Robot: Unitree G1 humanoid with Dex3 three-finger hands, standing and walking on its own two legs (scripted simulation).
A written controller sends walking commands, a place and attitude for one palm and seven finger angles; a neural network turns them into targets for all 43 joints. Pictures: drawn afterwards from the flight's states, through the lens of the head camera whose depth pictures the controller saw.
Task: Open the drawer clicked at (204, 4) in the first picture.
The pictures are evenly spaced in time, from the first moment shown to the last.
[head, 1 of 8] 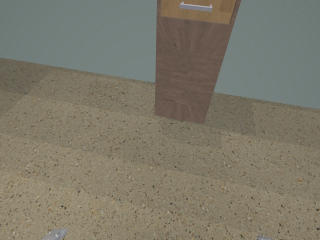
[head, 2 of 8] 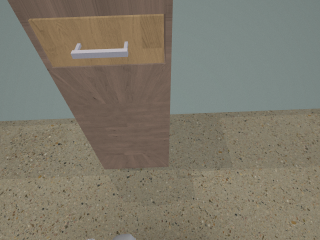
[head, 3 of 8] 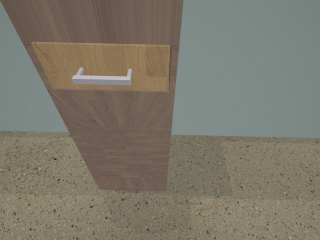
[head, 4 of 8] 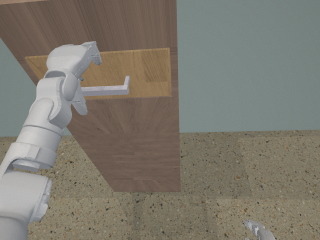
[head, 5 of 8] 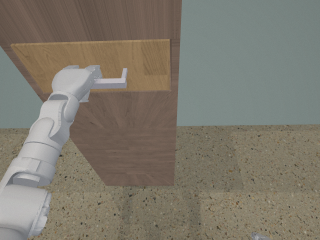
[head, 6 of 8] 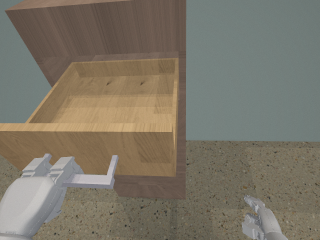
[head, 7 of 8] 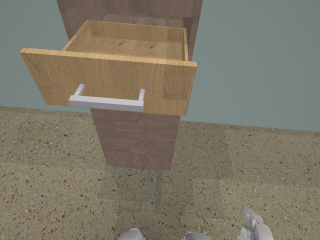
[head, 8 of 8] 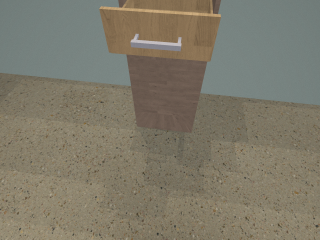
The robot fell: no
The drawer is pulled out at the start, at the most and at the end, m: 0.00 0.27 0.27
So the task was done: yes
